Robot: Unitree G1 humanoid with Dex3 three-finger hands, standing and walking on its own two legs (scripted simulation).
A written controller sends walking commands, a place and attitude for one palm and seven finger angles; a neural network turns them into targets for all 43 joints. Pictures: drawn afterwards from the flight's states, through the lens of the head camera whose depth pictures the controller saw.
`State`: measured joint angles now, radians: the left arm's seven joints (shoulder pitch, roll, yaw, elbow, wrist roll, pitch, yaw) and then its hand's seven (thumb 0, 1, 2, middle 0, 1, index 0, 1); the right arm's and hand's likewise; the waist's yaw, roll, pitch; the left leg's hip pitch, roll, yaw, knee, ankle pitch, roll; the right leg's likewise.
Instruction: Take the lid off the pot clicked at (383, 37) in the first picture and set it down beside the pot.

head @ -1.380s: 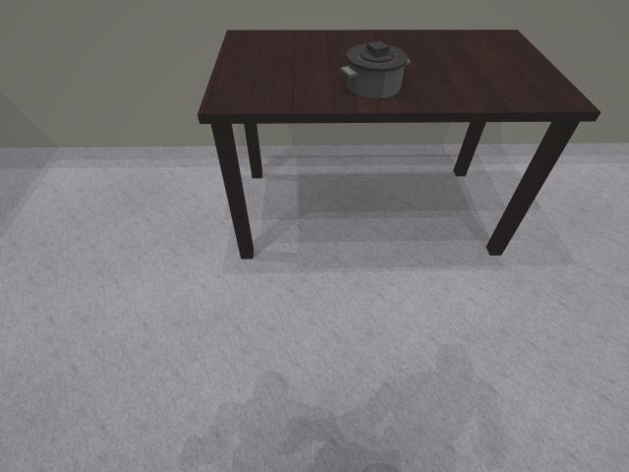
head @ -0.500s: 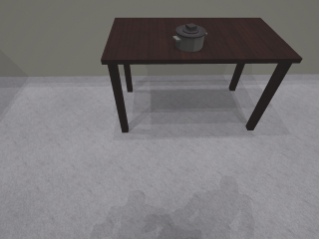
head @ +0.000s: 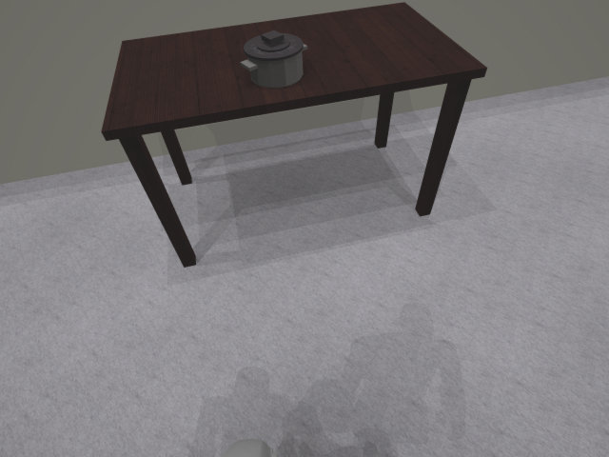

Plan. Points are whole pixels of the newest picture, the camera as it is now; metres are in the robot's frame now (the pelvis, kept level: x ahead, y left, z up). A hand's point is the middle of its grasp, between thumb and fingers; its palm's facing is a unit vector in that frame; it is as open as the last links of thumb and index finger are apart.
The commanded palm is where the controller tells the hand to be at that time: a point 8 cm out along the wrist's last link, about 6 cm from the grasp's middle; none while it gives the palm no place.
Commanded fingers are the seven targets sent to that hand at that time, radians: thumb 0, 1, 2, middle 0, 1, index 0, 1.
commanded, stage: walk to a spot facing it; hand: left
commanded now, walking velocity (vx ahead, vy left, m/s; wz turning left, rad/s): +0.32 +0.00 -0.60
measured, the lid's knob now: (272, 37) +1.18 +0.21 +0.03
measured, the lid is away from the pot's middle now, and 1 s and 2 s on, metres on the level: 0.00 0.00 0.00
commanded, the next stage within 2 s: turn to face it in 1.24 s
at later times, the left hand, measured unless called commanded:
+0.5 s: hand (168, 429) +0.18 +0.26 -0.18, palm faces -0.18 -0.96 -0.22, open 7.4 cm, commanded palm none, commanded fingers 0.00 0.90 0.90 -0.20 -0.30 -0.20 -0.30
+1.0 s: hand (343, 234) +0.60 -0.02 -0.16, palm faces -0.65 -0.73 -0.19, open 7.4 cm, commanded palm none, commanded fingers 0.00 0.90 0.90 -0.20 -0.30 -0.20 -0.30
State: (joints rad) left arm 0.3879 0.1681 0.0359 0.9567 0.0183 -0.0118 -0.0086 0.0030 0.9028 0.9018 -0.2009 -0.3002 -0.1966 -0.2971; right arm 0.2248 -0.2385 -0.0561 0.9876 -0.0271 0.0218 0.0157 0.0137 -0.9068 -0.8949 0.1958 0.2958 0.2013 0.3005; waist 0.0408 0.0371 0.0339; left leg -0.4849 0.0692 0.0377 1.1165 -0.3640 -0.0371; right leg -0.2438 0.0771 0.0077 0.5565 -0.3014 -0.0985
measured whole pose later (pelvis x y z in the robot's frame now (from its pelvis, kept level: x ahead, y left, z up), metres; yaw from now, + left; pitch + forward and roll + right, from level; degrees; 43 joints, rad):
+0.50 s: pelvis +0.18 +0.05 -0.01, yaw -19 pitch +0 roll +1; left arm 0.44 0.23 0.09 1.02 0.02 -0.01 -0.01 0.01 0.90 0.90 -0.20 -0.30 -0.20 -0.30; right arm 0.12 -0.15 -0.02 0.84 -0.02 -0.09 0.00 0.01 -0.91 -0.89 0.20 0.30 0.20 0.30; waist 0.07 -0.06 0.03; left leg -0.34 0.02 0.08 0.63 -0.30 0.02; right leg -0.29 0.07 0.13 1.08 -0.45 -0.04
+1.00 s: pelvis +0.35 -0.05 -0.02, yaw -37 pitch -1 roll +0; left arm 0.04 0.22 0.04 0.85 0.01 -0.03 -0.04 0.00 0.91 0.90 -0.20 -0.30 -0.19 -0.30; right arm 0.49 -0.19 -0.03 1.06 -0.01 -0.02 0.00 0.01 -0.91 -0.90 0.19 0.30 0.20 0.30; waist -0.08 -0.01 0.13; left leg -0.25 0.15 0.15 1.22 -0.48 -0.04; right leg -0.46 0.04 -0.14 0.69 -0.20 -0.13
